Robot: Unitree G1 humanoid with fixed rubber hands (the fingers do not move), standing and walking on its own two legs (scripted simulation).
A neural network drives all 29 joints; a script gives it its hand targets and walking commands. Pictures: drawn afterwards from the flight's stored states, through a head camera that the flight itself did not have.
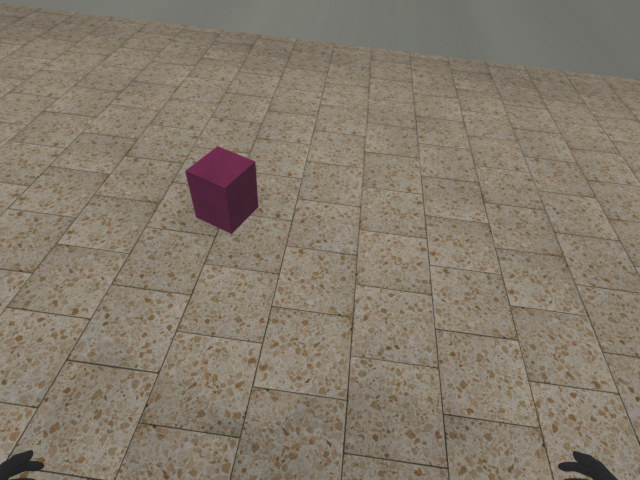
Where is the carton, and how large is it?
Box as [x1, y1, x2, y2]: [185, 146, 257, 233]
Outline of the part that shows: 217,146 185,171 196,216 231,233 257,207 254,161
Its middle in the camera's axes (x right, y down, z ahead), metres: -0.41 -0.22 +1.64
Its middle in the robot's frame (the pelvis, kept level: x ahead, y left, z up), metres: +1.33 +0.35 -0.62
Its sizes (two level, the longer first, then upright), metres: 0.198 0.190 0.253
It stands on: the floor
